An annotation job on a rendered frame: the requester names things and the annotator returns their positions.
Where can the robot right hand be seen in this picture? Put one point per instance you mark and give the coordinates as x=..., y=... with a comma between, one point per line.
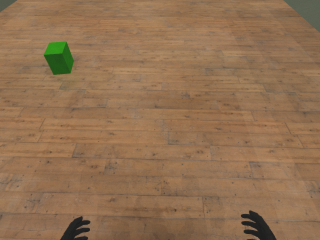
x=263, y=230

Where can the carton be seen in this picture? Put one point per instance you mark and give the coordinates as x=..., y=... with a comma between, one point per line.
x=59, y=58

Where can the robot left hand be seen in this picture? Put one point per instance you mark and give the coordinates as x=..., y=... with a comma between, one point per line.
x=72, y=230

